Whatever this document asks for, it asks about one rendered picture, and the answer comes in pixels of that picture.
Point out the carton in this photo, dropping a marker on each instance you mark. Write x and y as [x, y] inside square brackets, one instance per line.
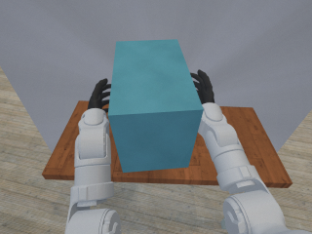
[154, 109]

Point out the table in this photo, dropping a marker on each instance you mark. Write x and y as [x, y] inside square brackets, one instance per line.
[201, 170]

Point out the robot left upper arm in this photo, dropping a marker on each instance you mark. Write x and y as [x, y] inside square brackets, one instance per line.
[97, 221]

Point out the right robot hand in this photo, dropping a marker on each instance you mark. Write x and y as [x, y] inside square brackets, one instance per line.
[205, 88]

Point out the left robot hand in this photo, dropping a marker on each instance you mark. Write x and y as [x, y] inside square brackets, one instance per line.
[97, 95]

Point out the robot right upper arm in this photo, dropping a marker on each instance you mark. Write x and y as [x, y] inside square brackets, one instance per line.
[255, 212]

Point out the robot left forearm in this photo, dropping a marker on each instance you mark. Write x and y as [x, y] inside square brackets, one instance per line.
[92, 160]

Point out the robot right forearm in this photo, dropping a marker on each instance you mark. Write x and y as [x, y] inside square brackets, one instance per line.
[234, 171]

